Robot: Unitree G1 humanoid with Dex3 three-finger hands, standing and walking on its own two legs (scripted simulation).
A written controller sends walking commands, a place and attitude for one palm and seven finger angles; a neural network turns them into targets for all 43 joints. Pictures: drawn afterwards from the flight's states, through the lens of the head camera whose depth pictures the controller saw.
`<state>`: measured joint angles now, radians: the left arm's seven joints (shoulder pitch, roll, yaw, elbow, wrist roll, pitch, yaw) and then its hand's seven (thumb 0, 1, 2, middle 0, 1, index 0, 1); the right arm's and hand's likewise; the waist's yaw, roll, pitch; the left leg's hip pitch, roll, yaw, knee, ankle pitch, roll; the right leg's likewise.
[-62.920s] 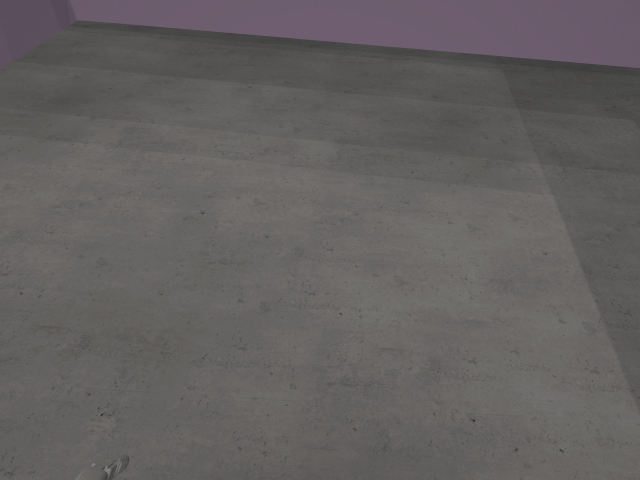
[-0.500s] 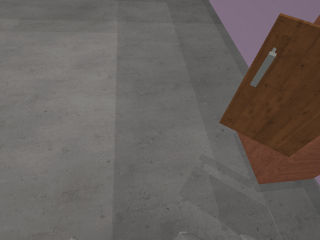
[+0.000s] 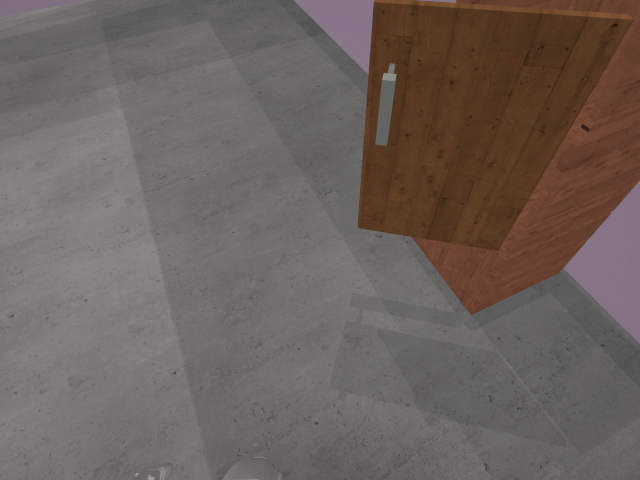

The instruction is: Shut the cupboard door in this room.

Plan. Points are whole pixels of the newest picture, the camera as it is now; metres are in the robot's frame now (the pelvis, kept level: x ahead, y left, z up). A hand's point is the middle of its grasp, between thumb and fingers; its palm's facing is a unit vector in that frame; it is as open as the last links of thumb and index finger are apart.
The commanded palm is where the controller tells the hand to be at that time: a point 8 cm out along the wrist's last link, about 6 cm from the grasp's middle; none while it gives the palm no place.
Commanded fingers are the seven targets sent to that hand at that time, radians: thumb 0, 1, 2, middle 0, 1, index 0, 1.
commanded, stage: turn to face it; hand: left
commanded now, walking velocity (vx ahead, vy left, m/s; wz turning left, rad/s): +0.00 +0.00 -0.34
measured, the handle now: (386, 105) +0.75 -0.09 +0.03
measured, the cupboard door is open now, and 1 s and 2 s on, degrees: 52 52 52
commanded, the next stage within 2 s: take the last steps up to it in 0.28 s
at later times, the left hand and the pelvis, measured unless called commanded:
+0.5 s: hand out of the picture +0.14 +0.19 -0.17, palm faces -0.15 -0.96 -0.25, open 7.4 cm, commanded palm none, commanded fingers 0.00 0.90 0.90 -0.20 -0.30 -0.20 -0.30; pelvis +0.02 +0.00 -0.01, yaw -11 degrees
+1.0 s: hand (258, 398) +0.25 +0.12 -0.17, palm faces -0.28 -0.95 -0.15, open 7.4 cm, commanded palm none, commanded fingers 0.00 0.90 0.90 -0.20 -0.30 -0.20 -0.30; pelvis +0.14 -0.05 +0.00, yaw -17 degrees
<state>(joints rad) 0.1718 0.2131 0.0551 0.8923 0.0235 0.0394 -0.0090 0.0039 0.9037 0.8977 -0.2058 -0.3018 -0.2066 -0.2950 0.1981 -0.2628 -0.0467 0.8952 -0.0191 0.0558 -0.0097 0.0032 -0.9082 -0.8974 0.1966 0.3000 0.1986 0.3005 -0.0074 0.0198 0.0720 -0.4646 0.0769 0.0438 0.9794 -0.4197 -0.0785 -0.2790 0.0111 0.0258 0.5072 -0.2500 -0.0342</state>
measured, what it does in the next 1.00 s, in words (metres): walks ahead, turning right: left foot, then right foot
